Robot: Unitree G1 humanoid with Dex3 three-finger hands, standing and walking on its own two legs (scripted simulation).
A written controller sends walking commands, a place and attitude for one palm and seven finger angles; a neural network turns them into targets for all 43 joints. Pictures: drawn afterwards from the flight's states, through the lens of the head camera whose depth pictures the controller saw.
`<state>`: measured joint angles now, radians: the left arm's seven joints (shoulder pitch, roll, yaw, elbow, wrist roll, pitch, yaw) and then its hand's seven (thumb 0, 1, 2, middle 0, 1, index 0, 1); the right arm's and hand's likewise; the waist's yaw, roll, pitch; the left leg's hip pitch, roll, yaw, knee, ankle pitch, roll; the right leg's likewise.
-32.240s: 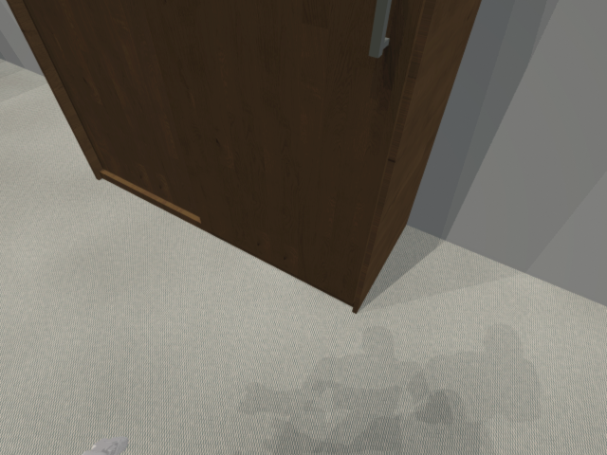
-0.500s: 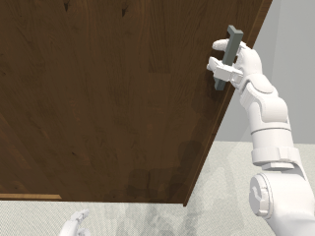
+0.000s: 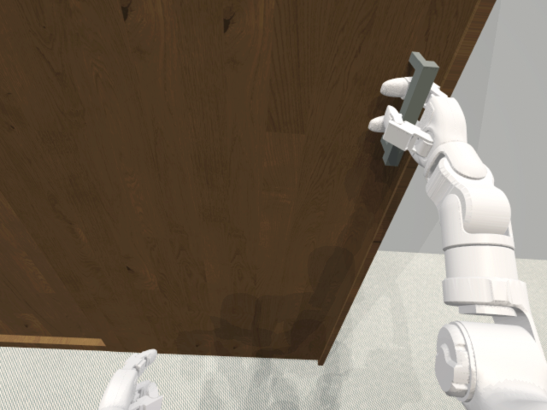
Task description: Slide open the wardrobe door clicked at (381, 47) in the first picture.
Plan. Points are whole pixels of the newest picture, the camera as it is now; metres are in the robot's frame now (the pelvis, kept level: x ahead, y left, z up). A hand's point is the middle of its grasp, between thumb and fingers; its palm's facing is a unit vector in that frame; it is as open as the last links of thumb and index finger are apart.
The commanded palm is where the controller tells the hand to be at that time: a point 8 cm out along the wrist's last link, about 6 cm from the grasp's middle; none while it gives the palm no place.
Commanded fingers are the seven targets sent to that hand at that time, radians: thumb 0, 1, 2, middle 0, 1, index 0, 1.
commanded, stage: grip the handle and tug to test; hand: right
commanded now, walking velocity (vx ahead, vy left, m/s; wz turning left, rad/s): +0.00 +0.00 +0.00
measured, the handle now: (403, 111) +0.46 -0.13 +0.26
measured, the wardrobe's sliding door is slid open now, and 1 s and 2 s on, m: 0.00 0.00 0.06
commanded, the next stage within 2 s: tug the door sideways, standing still in 0.28 s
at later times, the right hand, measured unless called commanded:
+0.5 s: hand (396, 137) +0.40 -0.11 +0.26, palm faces -0.07 +1.00 -0.04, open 5.9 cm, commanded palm +0.38 -0.15 +0.26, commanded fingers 0.00 -0.90 -0.90 0.45 1.40 0.45 1.40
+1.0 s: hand (389, 139) +0.41 -0.11 +0.24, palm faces +0.08 +0.98 -0.17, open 6.1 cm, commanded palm +0.39 -0.12 +0.26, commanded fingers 0.00 -0.90 -0.90 0.45 1.40 0.45 1.40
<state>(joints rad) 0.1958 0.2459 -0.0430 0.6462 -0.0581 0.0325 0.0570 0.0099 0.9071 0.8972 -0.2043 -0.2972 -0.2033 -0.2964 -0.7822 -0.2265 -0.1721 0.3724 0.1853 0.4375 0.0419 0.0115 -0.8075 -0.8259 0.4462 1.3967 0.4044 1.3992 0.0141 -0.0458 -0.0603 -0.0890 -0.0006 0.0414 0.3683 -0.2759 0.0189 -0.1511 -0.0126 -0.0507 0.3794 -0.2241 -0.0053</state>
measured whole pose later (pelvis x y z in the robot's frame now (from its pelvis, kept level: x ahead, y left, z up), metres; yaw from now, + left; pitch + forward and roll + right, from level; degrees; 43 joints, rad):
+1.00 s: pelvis +0.02 +0.01 -0.01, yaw -4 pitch +0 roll +0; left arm 0.05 0.19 -0.02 0.60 -0.02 0.04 0.00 0.01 0.91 0.90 -0.20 -0.30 -0.20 -0.30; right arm -0.66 -0.19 -0.01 0.08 0.11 0.25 -0.06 -0.03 -0.73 -0.84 0.44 1.39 0.22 1.40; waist -0.07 -0.08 0.05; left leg -0.25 -0.03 0.00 0.74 -0.36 -0.03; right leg -0.19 -0.01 0.03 0.47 -0.28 0.00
